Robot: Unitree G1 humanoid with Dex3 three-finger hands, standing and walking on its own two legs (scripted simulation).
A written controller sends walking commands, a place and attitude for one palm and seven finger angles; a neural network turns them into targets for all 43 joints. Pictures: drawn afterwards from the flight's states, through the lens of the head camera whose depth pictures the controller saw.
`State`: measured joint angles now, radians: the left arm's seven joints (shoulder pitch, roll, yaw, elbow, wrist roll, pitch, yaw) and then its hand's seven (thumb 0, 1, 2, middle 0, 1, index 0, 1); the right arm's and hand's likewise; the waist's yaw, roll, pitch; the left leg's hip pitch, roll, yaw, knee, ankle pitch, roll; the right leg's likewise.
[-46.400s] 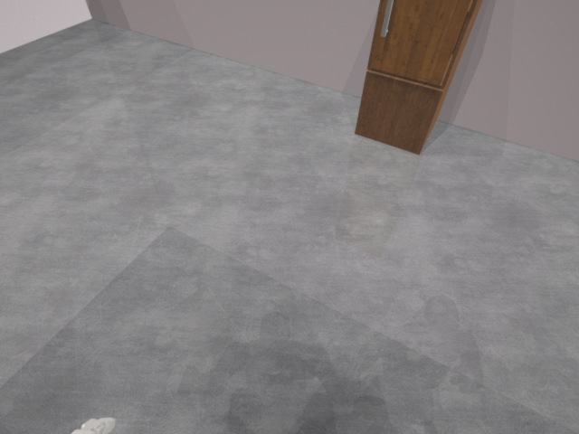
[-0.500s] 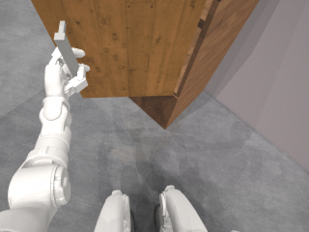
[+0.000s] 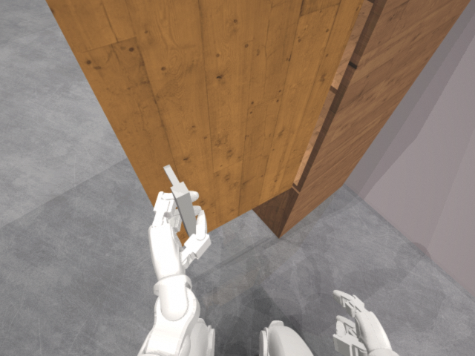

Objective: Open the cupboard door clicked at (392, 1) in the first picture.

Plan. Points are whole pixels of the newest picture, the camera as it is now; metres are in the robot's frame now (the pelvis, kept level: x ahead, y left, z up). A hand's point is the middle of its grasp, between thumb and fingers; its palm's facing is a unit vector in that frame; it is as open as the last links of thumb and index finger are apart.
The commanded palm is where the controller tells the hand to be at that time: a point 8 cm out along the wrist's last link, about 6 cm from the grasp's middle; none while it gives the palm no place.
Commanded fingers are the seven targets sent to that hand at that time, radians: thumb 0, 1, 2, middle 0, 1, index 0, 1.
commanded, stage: pull the door open along its arc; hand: left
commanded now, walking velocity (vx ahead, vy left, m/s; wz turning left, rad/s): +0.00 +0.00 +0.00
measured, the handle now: (182, 205) +0.36 +0.11 +0.02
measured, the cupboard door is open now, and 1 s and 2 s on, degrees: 81 92 94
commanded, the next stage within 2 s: open thumb and fingers to let go in 0.30 s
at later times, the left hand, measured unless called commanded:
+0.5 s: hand (229, 259) +0.27 +0.03 +0.01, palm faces +0.38 -0.92 -0.06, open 6.3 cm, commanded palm +0.22 +0.07 +0.01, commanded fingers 0.00 0.48 0.72 -0.37 -1.30 -0.37 -1.30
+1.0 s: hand (231, 254) +0.28 +0.03 +0.01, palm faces +0.39 -0.92 -0.04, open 13.5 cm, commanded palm +0.23 +0.07 +0.01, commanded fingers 0.00 -0.50 0.30 -0.22 -0.75 -0.22 -0.75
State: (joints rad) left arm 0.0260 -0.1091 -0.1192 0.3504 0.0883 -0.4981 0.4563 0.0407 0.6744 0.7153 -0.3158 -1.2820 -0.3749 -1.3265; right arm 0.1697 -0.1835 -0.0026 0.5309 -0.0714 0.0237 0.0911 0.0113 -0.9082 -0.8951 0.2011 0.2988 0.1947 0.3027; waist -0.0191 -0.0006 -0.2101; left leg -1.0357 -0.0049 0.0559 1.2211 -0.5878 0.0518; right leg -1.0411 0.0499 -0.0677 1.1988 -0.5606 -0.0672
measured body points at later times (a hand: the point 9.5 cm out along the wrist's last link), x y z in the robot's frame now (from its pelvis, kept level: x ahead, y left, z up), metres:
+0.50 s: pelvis -0.01 -0.06 -0.01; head +0.08 -0.07 +0.43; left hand +0.25 +0.08 +0.01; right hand +0.19 -0.26 -0.12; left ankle -0.01 +0.09 -0.63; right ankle +0.00 -0.08 -0.63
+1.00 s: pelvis -0.03 -0.06 -0.01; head +0.06 -0.08 +0.43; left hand +0.25 +0.07 +0.01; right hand +0.16 -0.27 -0.14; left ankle -0.01 +0.09 -0.63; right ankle +0.00 -0.08 -0.63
